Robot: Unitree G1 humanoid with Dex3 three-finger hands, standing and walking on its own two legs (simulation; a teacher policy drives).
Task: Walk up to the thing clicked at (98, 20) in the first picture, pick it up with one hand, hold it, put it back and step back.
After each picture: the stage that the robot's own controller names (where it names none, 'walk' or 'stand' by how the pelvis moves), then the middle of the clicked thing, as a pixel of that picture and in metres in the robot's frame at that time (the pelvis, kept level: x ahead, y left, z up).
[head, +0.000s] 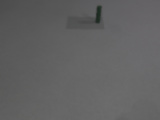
stand; (98, 14) +2.02 -0.26 -0.65
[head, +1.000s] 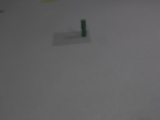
walk; (83, 28) +1.90 +0.12 -0.63
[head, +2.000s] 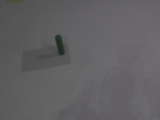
walk; (60, 45) +1.27 +0.34 -0.65
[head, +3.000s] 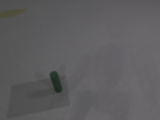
walk; (56, 82) +0.79 +0.29 -0.65
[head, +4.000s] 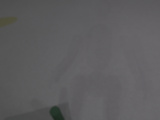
stand; (58, 117) +0.44 +0.24 -0.64
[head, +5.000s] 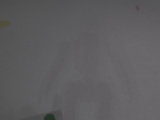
stand; out of the picture +0.43 +0.21 -0.65
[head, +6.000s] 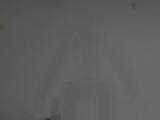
walk; out of the picture +0.39 +0.23 -0.64
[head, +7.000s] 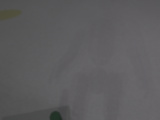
stand; out of the picture +0.38 +0.21 -0.63
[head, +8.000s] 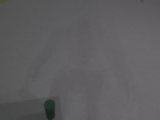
walk; (50, 110) +0.44 +0.15 -0.64
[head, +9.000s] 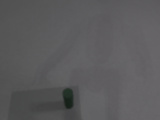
walk; (68, 99) +0.47 +0.11 -0.60
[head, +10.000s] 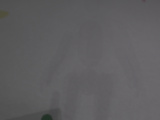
stand; out of the picture +0.36 +0.23 -0.63
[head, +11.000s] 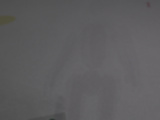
stand; out of the picture +0.36 +0.21 -0.65
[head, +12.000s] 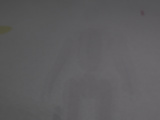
stand; out of the picture +0.32 +0.21 -0.66
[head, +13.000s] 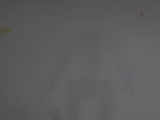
stand; out of the picture +0.31 +0.21 -0.66
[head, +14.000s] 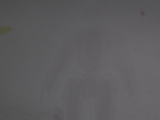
stand; out of the picture +0.31 +0.21 -0.66
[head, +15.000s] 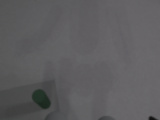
go down; (42, 100) +0.36 +0.22 -0.48
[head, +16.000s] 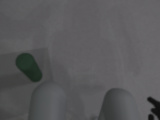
go down; (31, 69) +0.40 +0.26 -0.28
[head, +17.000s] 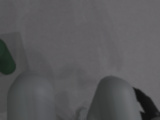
close in; (1, 59) +0.38 +0.29 -0.20
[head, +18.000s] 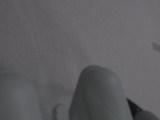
close; out of the picture +0.35 +0.32 -0.15
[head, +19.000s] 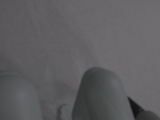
close; out of the picture +0.34 +0.32 -0.15
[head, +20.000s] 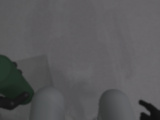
lift; (13, 85) +0.30 +0.23 -0.01
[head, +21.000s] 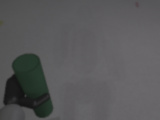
lift; (36, 90) +0.31 +0.15 +0.05
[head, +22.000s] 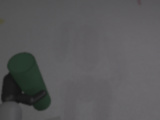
hold; (33, 86) +0.32 +0.17 +0.05
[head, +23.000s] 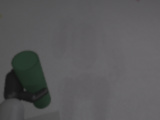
hold; (35, 84) +0.33 +0.16 +0.04
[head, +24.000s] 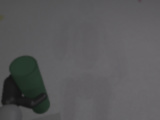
crouch; (33, 89) +0.32 +0.17 +0.03
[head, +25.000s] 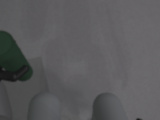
crouch; (14, 61) +0.39 +0.23 -0.05
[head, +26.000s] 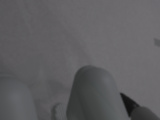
lower; out of the picture +0.36 +0.33 -0.16
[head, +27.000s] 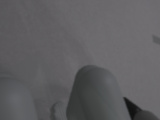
lower; out of the picture +0.37 +0.34 -0.15
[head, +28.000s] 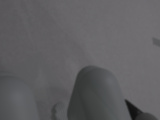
lower; out of the picture +0.36 +0.33 -0.15
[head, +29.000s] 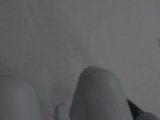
lower; out of the picture +0.34 +0.32 -0.15
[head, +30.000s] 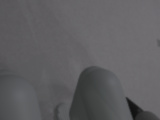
loosen; out of the picture +0.34 +0.32 -0.15
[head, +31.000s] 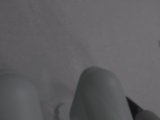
withdraw; out of the picture +0.32 +0.32 -0.15
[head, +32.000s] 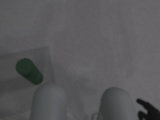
walk; (31, 73) +0.39 +0.26 -0.30
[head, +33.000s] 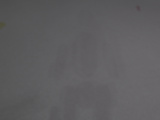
stand; out of the picture +0.31 +0.21 -0.59
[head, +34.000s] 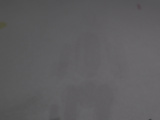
stand; out of the picture +0.33 +0.22 -0.60
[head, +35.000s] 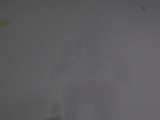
stand; out of the picture +0.32 +0.22 -0.61
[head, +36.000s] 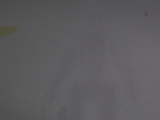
stand; out of the picture +0.34 +0.19 -0.66
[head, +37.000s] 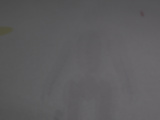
stand; out of the picture +0.31 +0.20 -0.66
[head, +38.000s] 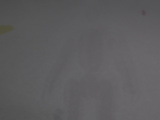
walk; out of the picture +0.30 +0.21 -0.66
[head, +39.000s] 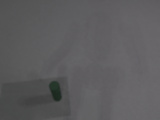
walk; (56, 92) +0.51 +0.19 -0.63
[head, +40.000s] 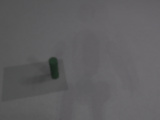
walk; (54, 69) +0.78 +0.19 -0.64
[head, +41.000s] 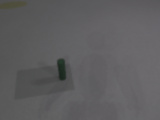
stand; (61, 70) +0.93 +0.20 -0.64
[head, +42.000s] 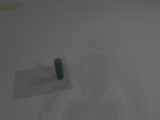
stand; (59, 69) +0.94 +0.22 -0.66
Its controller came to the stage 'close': yes
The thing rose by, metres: 0.68
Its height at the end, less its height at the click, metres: +0.00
